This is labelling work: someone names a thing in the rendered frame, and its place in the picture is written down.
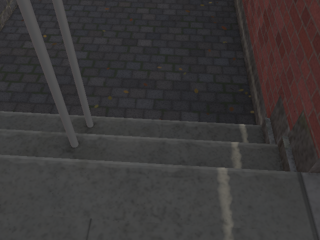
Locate stairs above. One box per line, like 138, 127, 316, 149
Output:
0, 111, 284, 171

